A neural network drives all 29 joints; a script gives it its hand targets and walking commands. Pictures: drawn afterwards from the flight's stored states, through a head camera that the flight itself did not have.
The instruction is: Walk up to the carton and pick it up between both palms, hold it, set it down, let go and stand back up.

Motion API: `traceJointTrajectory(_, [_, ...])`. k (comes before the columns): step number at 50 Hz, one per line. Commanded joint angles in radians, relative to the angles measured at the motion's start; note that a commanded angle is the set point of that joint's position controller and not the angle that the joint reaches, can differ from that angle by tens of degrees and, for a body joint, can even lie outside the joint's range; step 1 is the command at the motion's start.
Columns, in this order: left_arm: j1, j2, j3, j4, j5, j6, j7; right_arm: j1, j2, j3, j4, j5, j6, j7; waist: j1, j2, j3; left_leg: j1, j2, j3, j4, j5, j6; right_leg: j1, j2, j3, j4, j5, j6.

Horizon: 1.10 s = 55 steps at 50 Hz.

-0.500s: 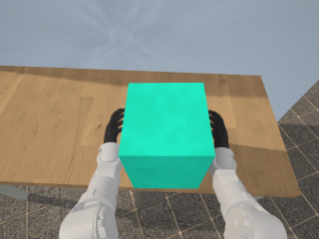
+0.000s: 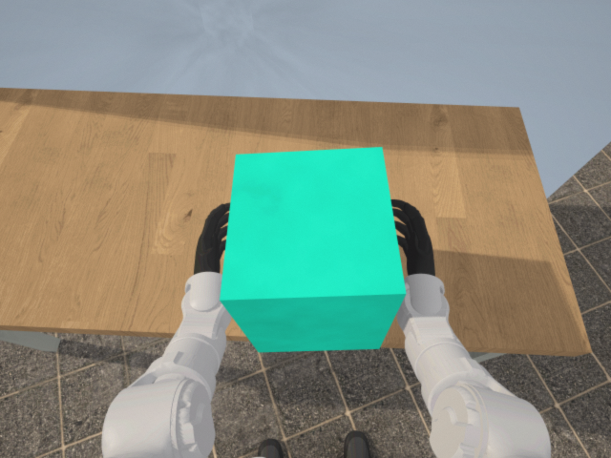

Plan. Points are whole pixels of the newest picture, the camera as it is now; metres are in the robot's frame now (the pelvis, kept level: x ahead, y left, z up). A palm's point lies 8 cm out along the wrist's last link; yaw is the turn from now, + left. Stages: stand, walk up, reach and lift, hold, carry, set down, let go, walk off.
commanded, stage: set down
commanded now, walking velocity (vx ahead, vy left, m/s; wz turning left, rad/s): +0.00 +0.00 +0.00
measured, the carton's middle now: (313, 260) +0.39 +0.00 -0.07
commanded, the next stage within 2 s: none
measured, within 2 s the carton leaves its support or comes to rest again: rests again in 0.40 s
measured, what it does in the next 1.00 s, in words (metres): stands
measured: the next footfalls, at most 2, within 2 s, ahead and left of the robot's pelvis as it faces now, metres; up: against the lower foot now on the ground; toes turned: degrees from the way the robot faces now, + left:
none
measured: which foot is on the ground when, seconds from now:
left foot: down 0.00-1.00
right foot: down 0.00-1.00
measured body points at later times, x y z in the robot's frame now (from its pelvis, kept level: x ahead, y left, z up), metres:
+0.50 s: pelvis -0.02 +0.00 -0.02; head +0.11 +0.00 +0.42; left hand +0.39 +0.14 -0.05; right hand +0.37 -0.15 -0.05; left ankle -0.02 +0.12 -0.74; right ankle -0.01 -0.12 -0.74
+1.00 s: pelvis -0.04 +0.00 -0.03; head +0.09 +0.00 +0.40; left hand +0.38 +0.14 -0.05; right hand +0.36 -0.15 -0.05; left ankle -0.02 +0.12 -0.74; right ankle -0.01 -0.12 -0.74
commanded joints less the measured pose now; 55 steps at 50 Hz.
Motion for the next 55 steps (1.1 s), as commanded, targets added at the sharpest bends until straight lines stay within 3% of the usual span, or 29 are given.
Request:
traceJointTrajectory(1, [-0.589,-0.690,-0.313,-0.082,0.100,-0.110,-0.122,-0.494,0.605,0.342,0.006,-0.130,-0.071,0.144,-0.038,0.067,-0.771,0.238,-0.023,0.050,0.056,0.519,-0.086,0.445,0.020,0.003,0.135,0.565,-0.010])
traceJointTrajectory(11, [-0.607,-0.672,-0.272,0.029,0.101,-0.151,-0.118,-0.527,0.582,0.286,0.077,-0.155,-0.080,0.160,-0.028,0.073,-0.729,0.234,-0.018,0.048,0.090,0.435,-0.086,0.289,0.030,-0.007,0.148,0.396,-0.020])
traceJointTrajectory(29, [-0.640,-0.507,-0.146,0.243,0.070,-0.208,-0.138,-0.558,0.566,0.189,0.272,-0.225,-0.088,0.161,-0.031,-0.010,-0.628,-0.067,-0.034,0.082,0.165,0.131,-0.014,0.239,0.011,0.023,0.294,0.238,0.003])
traceJointTrajectory(38, [-0.675,-0.453,-0.112,0.300,0.064,-0.203,-0.140,-0.578,0.559,0.133,0.348,-0.241,-0.080,0.159,-0.028,0.007,-0.579,-0.108,-0.038,0.090,0.207,0.026,-0.003,0.121,0.006,0.023,0.322,0.066,-0.007])
traceJointTrajectory(45, [-0.681,-0.449,-0.067,0.291,0.125,-0.191,-0.149,-0.583,0.534,0.055,0.295,-0.282,-0.062,0.183,-0.020,0.040,-0.585,-0.045,-0.042,0.107,0.203,0.009,-0.016,0.088,0.001,0.016,0.313,-0.006,-0.014])
traceJointTrajectory(55, [-0.618,-0.369,-0.047,0.232,0.143,-0.183,-0.131,-0.536,0.428,0.022,0.192,-0.293,-0.035,0.196,-0.018,0.050,-0.629,0.051,-0.041,0.114,0.206,0.117,-0.043,0.123,0.010,0.003,0.312,0.076,-0.006])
